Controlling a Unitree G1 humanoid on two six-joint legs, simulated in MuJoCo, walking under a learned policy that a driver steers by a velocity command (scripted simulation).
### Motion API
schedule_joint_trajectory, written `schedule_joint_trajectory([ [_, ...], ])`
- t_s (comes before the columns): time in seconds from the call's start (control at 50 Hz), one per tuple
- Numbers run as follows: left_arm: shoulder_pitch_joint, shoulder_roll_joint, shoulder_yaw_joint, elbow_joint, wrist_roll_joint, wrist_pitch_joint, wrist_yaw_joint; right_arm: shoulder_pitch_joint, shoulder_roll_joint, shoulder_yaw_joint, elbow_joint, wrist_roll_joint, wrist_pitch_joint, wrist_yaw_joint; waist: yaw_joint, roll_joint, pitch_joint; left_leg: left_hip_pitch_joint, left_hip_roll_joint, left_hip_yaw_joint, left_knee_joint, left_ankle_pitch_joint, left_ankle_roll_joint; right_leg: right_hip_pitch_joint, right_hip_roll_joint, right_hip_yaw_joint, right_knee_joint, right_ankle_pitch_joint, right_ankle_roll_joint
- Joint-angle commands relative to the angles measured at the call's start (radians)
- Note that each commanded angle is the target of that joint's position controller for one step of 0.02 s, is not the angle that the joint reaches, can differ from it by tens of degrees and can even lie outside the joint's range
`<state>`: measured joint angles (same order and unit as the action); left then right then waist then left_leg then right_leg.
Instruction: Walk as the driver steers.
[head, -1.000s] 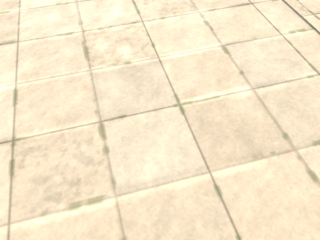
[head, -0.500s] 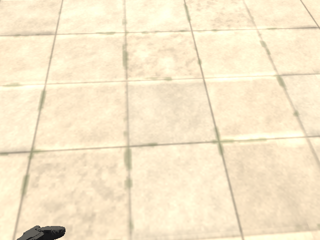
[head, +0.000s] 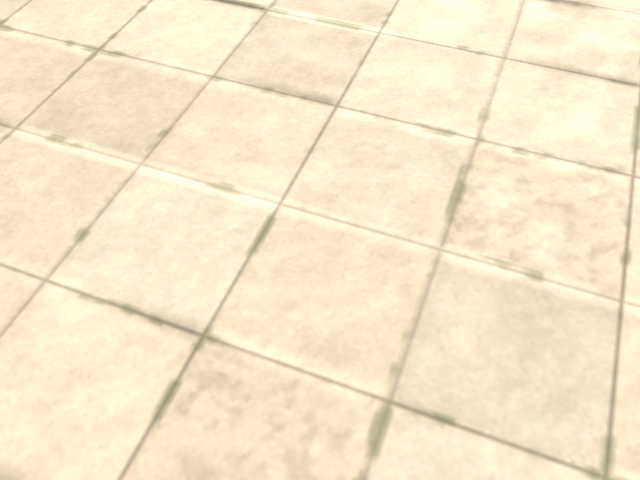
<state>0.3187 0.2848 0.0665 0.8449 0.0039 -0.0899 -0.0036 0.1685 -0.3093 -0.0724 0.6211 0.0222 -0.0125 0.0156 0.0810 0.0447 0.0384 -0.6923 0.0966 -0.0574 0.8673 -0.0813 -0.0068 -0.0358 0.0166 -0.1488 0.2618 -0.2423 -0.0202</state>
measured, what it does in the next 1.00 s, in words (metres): walks ahead, turning right: left foot, then right foot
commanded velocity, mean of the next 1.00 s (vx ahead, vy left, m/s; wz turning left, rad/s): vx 0.11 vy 0.00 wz -0.26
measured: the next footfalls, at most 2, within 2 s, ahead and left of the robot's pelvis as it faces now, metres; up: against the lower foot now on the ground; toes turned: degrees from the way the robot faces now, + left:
left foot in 0.16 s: +0.26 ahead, +0.14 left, +0.00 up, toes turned +4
right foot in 0.62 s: +0.21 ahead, -0.10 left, +0.00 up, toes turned -11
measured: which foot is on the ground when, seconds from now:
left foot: up 0.00-0.14, down 0.16-0.62, up 0.64-1.00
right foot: down 0.00-0.16, up 0.18-0.60, down 0.62-1.00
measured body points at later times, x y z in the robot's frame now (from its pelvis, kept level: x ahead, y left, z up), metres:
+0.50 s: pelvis +0.17 +0.04 -0.01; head +0.20 +0.03 +0.44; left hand +0.29 +0.31 -0.13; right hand +0.31 -0.24 -0.11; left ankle +0.22 +0.14 -0.74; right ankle +0.19 -0.10 -0.71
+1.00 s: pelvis +0.20 +0.00 +0.00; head +0.23 -0.04 +0.45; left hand +0.43 +0.23 -0.09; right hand +0.26 -0.32 -0.12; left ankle +0.27 +0.14 -0.71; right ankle +0.17 -0.09 -0.74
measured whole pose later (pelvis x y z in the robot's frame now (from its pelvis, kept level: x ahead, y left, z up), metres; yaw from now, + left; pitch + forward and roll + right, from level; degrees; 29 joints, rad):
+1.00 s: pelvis +0.20 +0.00 +0.00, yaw -21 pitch +2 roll +2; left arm 0.17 0.31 0.07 0.72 -0.01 0.03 0.04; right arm 0.06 -0.30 -0.09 0.80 0.01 0.01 -0.03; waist 0.02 0.01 0.05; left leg -0.43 -0.03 -0.10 0.76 -0.34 -0.09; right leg -0.28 0.07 0.15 0.46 -0.21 -0.05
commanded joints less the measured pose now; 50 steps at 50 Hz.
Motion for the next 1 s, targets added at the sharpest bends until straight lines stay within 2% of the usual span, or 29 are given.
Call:
schedule_joint_trajectory([
  [0.02,-0.059,0.165,0.032,-0.055,-0.009,-0.004,0.006,-0.105,-0.001,0.011,-0.094,-0.007,-0.025,0.019,-0.006,-0.089,0.037,0.062,-0.021,0.049,-0.168,0.099,0.011,-0.042,-0.243,0.069,-0.087,0.431,-0.140],
  [0.08,-0.026,0.199,0.037,-0.027,-0.028,0.015,0.008,-0.126,-0.020,0.002,-0.115,-0.011,-0.033,0.035,-0.019,-0.118,0.011,0.143,-0.067,0.079,-0.266,0.054,0.044,0.031,-0.266,0.050,0.003,0.648,-0.119],
  [0.1,-0.033,0.214,0.041,-0.025,-0.036,0.019,0.010,-0.095,-0.041,-0.008,-0.110,-0.017,-0.033,0.036,-0.046,-0.137,-0.017,0.198,-0.093,0.090,-0.290,0.021,0.063,0.053,-0.267,0.047,0.062,0.757,-0.107],
  [0.12,-0.048,0.221,0.043,-0.024,-0.043,0.024,0.014,-0.016,-0.069,-0.023,-0.088,-0.024,-0.033,0.035,-0.099,-0.141,-0.063,0.303,-0.120,0.101,-0.341,0.036,0.086,0.060,-0.253,0.035,0.161,0.835,-0.086],
  [0.14,-0.051,0.205,0.036,-0.023,-0.042,0.025,0.016,0.098,-0.109,-0.044,-0.053,-0.028,-0.033,0.026,-0.164,-0.115,-0.127,0.486,-0.144,0.104,-0.410,0.150,0.115,0.008,-0.216,0.003,0.316,0.818,-0.053],
  [0.16,-0.018,0.151,0.014,-0.033,-0.011,0.018,0.013,0.187,-0.169,-0.056,-0.034,-0.040,-0.025,0.005,-0.191,-0.023,-0.227,0.754,-0.016,-0.030,-0.369,0.532,0.159,-0.177,-0.163,-0.005,0.543,0.520,-0.006],
  [0.18,0.127,0.034,-0.034,-0.034,0.029,0.010,-0.012,0.161,-0.209,-0.037,-0.053,-0.068,-0.019,-0.011,-0.094,0.221,-0.394,1.090,0.314,-0.393,-0.269,1.014,0.362,-0.502,-0.030,0.061,0.921,-0.464,0.064],
  [0.2,0.143,0.120,-0.020,0.020,-0.018,0.014,-0.019,0.203,-0.149,-0.026,-0.059,-0.059,-0.017,-0.003,-0.172,0.117,-0.579,1.067,0.364,-0.481,-0.325,0.857,0.421,-0.488,-0.017,0.281,1.044,-0.514,0.063],
  [0.22,0.016,0.175,0.000,-0.011,-0.054,0.025,-0.018,0.156,-0.123,-0.019,-0.043,-0.047,-0.017,0.004,-0.180,0.057,-0.436,0.952,0.288,-0.331,-0.374,0.745,0.365,-0.547,-0.060,0.275,1.039,-0.456,0.061],
  [0.24,-0.048,0.150,-0.006,-0.034,-0.050,0.034,-0.009,0.083,-0.095,-0.008,-0.026,-0.032,-0.023,0.006,-0.144,0.028,-0.296,0.816,0.230,-0.243,-0.419,0.619,0.310,-0.583,-0.093,0.240,0.960,-0.387,0.064],
  [0.26,-0.057,0.135,-0.005,-0.019,-0.034,0.050,0.006,0.027,-0.055,0.005,-0.018,-0.031,-0.028,0.005,-0.111,0.004,-0.216,0.682,0.199,-0.187,-0.465,0.533,0.279,-0.545,-0.119,0.239,0.898,-0.333,0.076],
  [0.28,-0.017,0.123,-0.004,-0.005,-0.026,0.073,0.015,-0.023,-0.042,0.009,-0.008,-0.041,-0.033,0.005,-0.064,0.021,-0.182,0.543,0.175,-0.129,-0.511,0.486,0.261,-0.436,-0.133,0.239,0.844,-0.281,0.091],
  [0.3,0.024,0.106,-0.004,0.012,-0.022,0.091,0.024,-0.056,-0.044,0.006,0.001,-0.055,-0.039,0.005,-0.036,0.041,-0.171,0.444,0.160,-0.082,-0.549,0.455,0.259,-0.344,-0.121,0.217,0.812,-0.232,0.106],
  [0.34,0.044,0.092,-0.003,0.010,-0.015,0.111,0.039,-0.106,-0.066,-0.004,0.013,-0.062,-0.046,-0.002,-0.015,0.074,-0.155,0.379,0.156,-0.019,-0.579,0.409,0.266,-0.299,-0.107,0.186,0.738,-0.197,0.120],
  [0.38,-0.004,0.099,0.002,-0.014,-0.011,0.122,0.043,-0.103,-0.098,-0.018,0.031,-0.053,-0.039,-0.019,-0.036,0.072,-0.149,0.393,0.173,0.000,-0.599,0.289,0.268,-0.324,-0.112,0.175,0.698,-0.141,0.110],
  [0.46,-0.104,0.106,0.011,-0.068,-0.015,0.141,0.034,-0.094,-0.102,-0.024,0.064,-0.043,-0.012,-0.047,-0.071,0.066,-0.104,0.420,0.208,0.004,-0.648,-0.013,0.261,-0.377,-0.127,0.162,0.640,-0.100,0.084],
  [0.54,-0.131,0.103,0.018,-0.098,-0.014,0.142,0.013,-0.094,-0.116,-0.031,0.089,-0.030,0.009,-0.050,-0.077,0.062,-0.097,0.493,0.231,0.032,-0.597,0.025,0.239,-0.354,-0.110,0.122,0.528,-0.130,0.054],
  [0.6,-0.059,0.106,0.030,-0.083,-0.010,0.136,-0.004,-0.100,-0.115,-0.036,0.110,-0.001,0.026,-0.054,-0.032,0.044,-0.112,0.495,0.185,0.105,-0.448,0.036,0.152,-0.211,-0.053,0.075,0.270,0.030,-0.002],
  [0.62,-0.041,0.159,0.046,-0.084,-0.004,0.133,0.000,-0.047,-0.082,-0.031,0.131,-0.004,0.030,-0.052,-0.042,-0.069,-0.091,0.430,0.114,0.174,-0.296,-0.073,0.069,-0.149,-0.095,0.185,0.139,0.206,-0.049],
  [0.64,-0.040,0.284,0.071,-0.110,-0.006,0.131,0.021,-0.041,-0.030,-0.017,0.099,-0.051,0.028,-0.046,-0.090,-0.374,-0.079,0.160,-0.043,0.260,-0.006,-0.450,-0.044,-0.021,-0.337,0.533,0.109,0.585,-0.180],
  [0.66,-0.018,0.281,0.065,-0.125,0.030,0.113,0.011,-0.166,-0.057,-0.023,0.062,-0.049,0.025,-0.054,-0.009,-0.332,-0.101,0.047,-0.130,0.094,0.189,-0.616,-0.059,-0.058,-0.409,0.662,0.067,0.598,-0.330],
  [0.68,-0.041,0.258,0.060,-0.129,0.035,0.090,0.005,-0.176,-0.081,-0.031,0.064,-0.031,0.027,-0.056,-0.023,-0.225,-0.112,0.022,-0.107,0.023,0.275,-0.557,-0.047,-0.050,-0.365,0.588,0.066,0.559,-0.314],
  [0.7,-0.095,0.237,0.059,-0.137,0.016,0.076,0.009,-0.148,-0.085,-0.036,0.081,-0.021,0.029,-0.060,-0.056,-0.183,-0.107,0.004,-0.090,0.002,0.278,-0.463,-0.037,-0.039,-0.313,0.517,0.082,0.519,-0.258],
  [0.72,-0.134,0.202,0.051,-0.147,-0.005,0.075,0.014,-0.130,-0.092,-0.042,0.103,-0.026,0.031,-0.068,-0.069,-0.146,-0.113,0.000,-0.077,-0.009,0.262,-0.405,-0.039,-0.031,-0.285,0.483,0.091,0.493,-0.216],
  [0.74,-0.157,0.184,0.043,-0.153,-0.018,0.078,0.023,-0.125,-0.100,-0.046,0.107,-0.031,0.031,-0.072,-0.082,-0.149,-0.117,0.023,-0.076,-0.014,0.257,-0.358,-0.046,-0.043,-0.267,0.461,0.093,0.509,-0.200],
  [0.8,-0.133,0.175,0.039,-0.160,-0.013,0.088,0.038,-0.117,-0.073,-0.042,0.112,-0.019,0.022,-0.069,-0.081,-0.156,-0.155,0.058,-0.103,-0.014,0.214,-0.281,-0.064,-0.014,-0.236,0.444,0.101,0.549,-0.201],
  [0.86,-0.116,0.192,0.047,-0.163,-0.017,0.098,0.048,-0.149,-0.056,-0.034,0.107,-0.017,0.017,-0.066,-0.062,-0.163,-0.144,0.073,-0.111,-0.025,0.058,-0.254,-0.082,0.009,-0.223,0.472,0.105,0.474,-0.198],
  [0.94,-0.138,0.210,0.055,-0.177,-0.014,0.110,0.047,-0.156,-0.065,-0.033,0.112,-0.014,0.012,-0.054,-0.053,-0.192,-0.120,0.179,-0.125,-0.033,-0.082,-0.252,-0.091,-0.072,-0.205,0.526,0.103,0.360,-0.204],
  [1.0,-0.162,0.210,0.056,-0.188,-0.015,0.118,0.040,-0.143,-0.077,-0.034,0.116,-0.010,0.000,-0.044,-0.053,-0.205,-0.117,0.247,-0.139,-0.039,-0.164,-0.274,-0.082,-0.097,-0.195,0.584,0.121,0.372,-0.205],
])
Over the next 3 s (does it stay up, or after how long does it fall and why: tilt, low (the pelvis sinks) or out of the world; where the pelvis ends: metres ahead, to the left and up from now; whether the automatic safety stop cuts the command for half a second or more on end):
stays up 0.51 -0.15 -0.01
